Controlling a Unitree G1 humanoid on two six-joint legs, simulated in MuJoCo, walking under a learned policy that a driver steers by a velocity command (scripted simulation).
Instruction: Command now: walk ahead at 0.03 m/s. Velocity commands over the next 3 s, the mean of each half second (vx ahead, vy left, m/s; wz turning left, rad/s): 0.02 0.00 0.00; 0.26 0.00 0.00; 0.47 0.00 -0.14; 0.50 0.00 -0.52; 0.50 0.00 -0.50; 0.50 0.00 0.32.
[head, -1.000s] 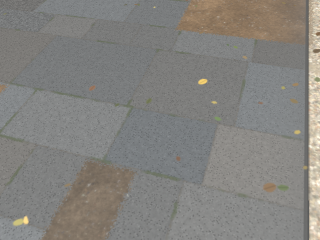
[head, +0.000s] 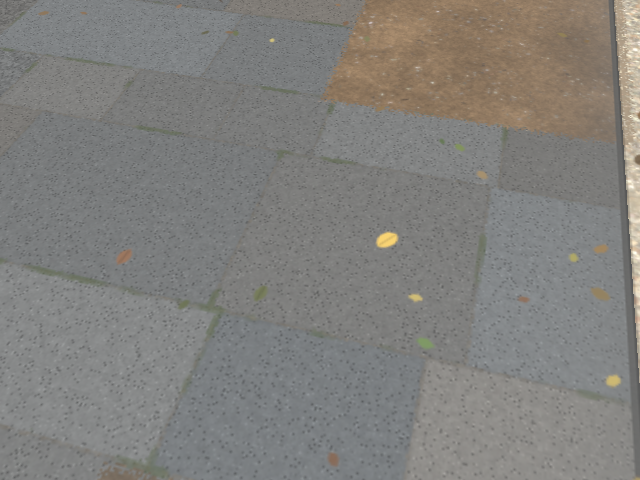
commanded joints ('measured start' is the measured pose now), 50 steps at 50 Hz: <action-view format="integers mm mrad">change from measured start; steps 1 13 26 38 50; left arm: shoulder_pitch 10 -28 -24 -28 270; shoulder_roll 132 115 102 63 97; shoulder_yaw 29 32 28 29 6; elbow -23 16 58 37 102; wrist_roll -3 -3 -2 -41 2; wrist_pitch -7 25 39 -57 -79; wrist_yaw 6 12 22 -21 -20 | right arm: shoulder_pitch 66 98 158 191 39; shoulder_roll -101 -84 -48 -118 -52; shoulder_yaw -19 -14 -6 -54 -67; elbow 0 39 54 9 -105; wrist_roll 4 0 -3 35 32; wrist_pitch -3 6 -11 -65 -93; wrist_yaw -4 -12 -15 -3 32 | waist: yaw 3 5 14 27 34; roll -36 -16 -15 128 -72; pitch -116 -40 18 183 63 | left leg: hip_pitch -70 -89 -145 -69 -590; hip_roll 33 36 35 277 129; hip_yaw -25 -18 -16 -295 -57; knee -43 -60 -97 -242 601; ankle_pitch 242 168 51 -212 161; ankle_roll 14 13 17 183 64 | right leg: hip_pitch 225 184 171 -118 306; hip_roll -92 -58 -42 -34 -224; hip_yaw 98 67 61 -48 196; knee -19 -40 -74 112 -389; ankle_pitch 468 274 100 -235 122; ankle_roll -78 -62 -39 -65 -171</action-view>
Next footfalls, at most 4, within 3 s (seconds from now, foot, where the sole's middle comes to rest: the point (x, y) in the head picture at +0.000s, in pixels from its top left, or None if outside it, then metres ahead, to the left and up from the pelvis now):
1.32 left None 0.46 0.13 -0.77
1.88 right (409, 379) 0.71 -0.16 -0.77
2.38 left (377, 258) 1.06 -0.12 -0.77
2.82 right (495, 244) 1.10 -0.44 -0.77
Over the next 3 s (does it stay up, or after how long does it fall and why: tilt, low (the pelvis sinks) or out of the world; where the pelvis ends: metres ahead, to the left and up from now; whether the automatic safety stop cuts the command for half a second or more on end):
stays up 1.11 -0.31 0.01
